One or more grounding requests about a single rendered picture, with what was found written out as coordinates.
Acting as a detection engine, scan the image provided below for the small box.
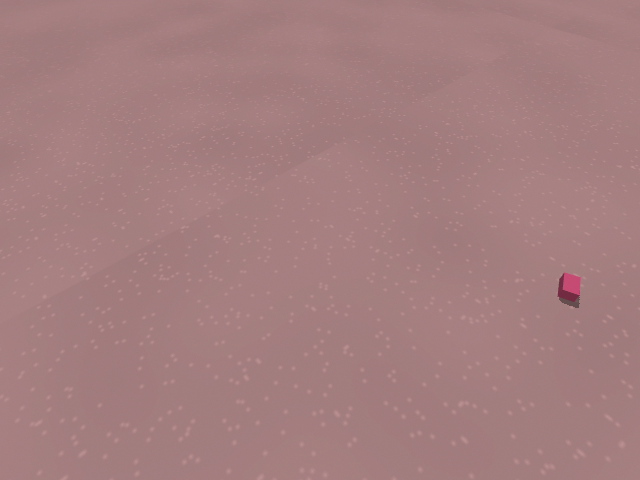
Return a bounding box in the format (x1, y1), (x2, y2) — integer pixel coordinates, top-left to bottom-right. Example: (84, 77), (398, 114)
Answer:
(558, 272), (581, 302)

